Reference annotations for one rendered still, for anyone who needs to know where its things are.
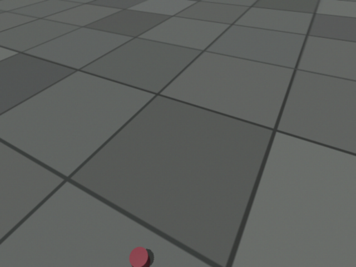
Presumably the mug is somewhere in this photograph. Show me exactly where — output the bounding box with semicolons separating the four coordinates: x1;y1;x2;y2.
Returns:
129;247;150;267

